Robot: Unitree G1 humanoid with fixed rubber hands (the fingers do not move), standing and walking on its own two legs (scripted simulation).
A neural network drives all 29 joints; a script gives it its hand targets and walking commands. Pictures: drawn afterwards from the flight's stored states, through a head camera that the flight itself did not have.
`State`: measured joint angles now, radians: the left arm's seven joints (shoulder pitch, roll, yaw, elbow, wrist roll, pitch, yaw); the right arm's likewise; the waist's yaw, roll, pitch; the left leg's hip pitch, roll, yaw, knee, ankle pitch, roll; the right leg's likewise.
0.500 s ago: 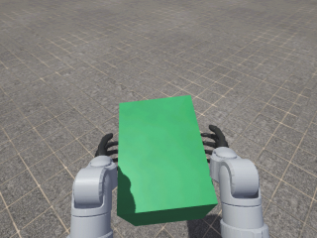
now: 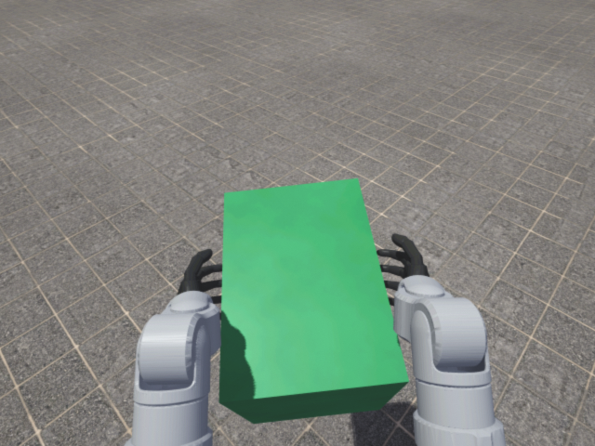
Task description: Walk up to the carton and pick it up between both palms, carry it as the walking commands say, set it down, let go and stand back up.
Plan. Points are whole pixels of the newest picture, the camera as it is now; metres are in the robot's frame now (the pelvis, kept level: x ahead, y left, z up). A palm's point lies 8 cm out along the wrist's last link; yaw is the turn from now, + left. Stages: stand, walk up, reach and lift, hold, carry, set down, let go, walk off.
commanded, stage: carry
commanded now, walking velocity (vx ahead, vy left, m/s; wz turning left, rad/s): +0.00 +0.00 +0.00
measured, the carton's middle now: (304, 304) +0.32 +0.00 +0.03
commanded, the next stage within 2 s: none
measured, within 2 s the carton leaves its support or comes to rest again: neither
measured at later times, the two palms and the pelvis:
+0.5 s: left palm (194, 307) +0.27 +0.13 +0.11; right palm (413, 291) +0.28 -0.13 +0.12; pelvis +0.00 +0.00 +0.00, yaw +0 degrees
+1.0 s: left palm (194, 306) +0.27 +0.13 +0.11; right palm (412, 291) +0.28 -0.13 +0.12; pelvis +0.00 +0.00 +0.00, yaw +0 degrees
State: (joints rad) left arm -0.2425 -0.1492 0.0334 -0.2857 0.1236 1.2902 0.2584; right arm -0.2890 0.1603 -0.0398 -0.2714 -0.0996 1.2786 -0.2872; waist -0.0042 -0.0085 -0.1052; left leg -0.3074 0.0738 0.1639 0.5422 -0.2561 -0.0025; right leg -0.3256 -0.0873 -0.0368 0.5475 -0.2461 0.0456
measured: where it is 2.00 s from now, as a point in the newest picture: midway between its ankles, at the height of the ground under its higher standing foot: outside the picture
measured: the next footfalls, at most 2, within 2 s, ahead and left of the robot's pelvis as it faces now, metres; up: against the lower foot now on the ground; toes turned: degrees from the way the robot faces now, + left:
none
